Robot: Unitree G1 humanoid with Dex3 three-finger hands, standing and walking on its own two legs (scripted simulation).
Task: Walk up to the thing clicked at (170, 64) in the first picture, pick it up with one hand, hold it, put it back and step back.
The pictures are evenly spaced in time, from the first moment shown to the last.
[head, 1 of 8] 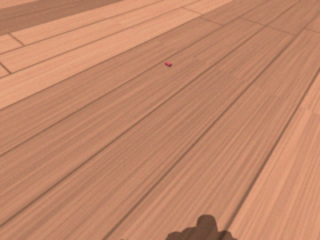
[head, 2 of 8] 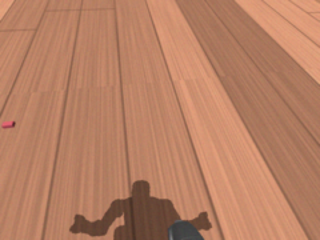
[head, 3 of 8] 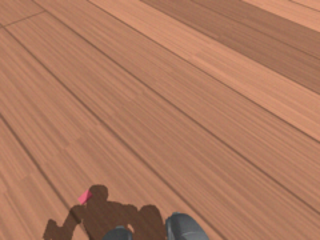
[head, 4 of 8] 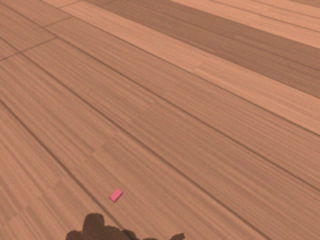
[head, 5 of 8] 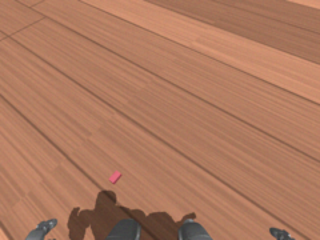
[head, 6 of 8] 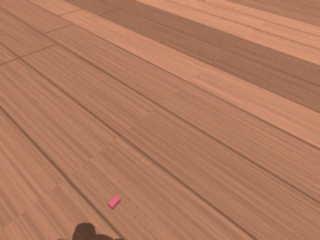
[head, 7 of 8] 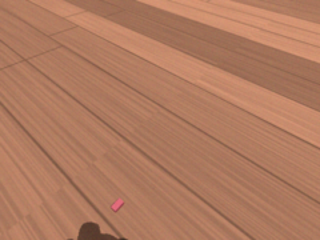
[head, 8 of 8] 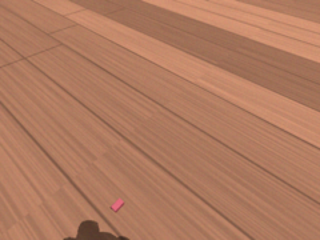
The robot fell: no
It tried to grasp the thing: no
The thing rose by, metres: 0.00
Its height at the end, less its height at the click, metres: +0.00
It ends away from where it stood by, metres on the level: 0.00
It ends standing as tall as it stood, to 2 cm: yes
